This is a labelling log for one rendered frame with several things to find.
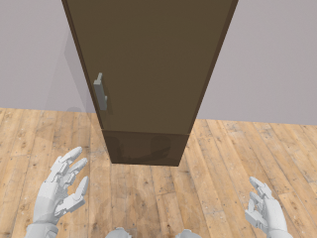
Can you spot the handle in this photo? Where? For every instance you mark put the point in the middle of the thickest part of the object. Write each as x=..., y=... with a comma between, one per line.
x=101, y=97

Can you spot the robot right hand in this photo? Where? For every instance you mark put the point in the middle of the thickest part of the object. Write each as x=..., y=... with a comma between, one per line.
x=269, y=215

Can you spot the left robot forearm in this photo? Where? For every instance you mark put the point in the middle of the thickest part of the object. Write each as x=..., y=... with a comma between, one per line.
x=41, y=230

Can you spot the cupboard door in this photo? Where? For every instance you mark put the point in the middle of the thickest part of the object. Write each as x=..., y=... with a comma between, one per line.
x=154, y=56

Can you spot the robot left hand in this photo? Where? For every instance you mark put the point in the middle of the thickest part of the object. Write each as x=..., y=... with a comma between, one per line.
x=54, y=189

